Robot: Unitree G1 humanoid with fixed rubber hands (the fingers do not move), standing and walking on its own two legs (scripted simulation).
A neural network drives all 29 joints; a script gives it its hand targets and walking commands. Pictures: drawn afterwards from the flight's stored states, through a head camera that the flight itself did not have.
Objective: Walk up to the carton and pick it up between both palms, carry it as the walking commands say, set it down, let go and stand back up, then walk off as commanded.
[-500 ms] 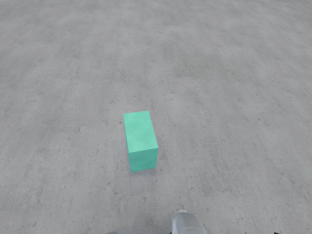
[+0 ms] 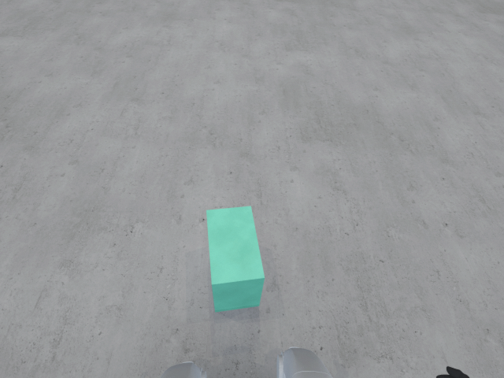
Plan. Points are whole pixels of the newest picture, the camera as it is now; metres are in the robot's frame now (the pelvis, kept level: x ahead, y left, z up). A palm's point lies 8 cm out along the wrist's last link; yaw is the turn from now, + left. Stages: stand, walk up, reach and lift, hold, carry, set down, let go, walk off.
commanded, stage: walk up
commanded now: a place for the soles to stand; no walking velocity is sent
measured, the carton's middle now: (233, 258) +0.62 +0.04 -0.59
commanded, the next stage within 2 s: none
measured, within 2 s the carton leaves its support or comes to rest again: neither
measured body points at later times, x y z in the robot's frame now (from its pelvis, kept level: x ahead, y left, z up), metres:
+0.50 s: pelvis +0.11 -0.01 +0.00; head +0.13 -0.01 +0.44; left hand +0.15 +0.32 -0.12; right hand +0.24 -0.34 -0.10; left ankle +0.16 +0.09 -0.69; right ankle +0.13 -0.14 -0.69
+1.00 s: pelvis +0.13 -0.02 +0.04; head +0.14 -0.02 +0.49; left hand +0.24 +0.29 -0.08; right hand +0.25 -0.33 -0.08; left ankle +0.16 +0.09 -0.69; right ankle +0.13 -0.14 -0.69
